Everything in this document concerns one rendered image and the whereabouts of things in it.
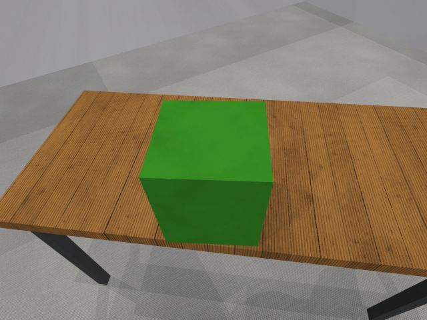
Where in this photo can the carton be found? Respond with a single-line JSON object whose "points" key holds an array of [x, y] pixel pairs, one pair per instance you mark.
{"points": [[207, 172]]}

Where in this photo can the table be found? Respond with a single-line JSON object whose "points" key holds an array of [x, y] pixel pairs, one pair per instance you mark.
{"points": [[349, 190]]}

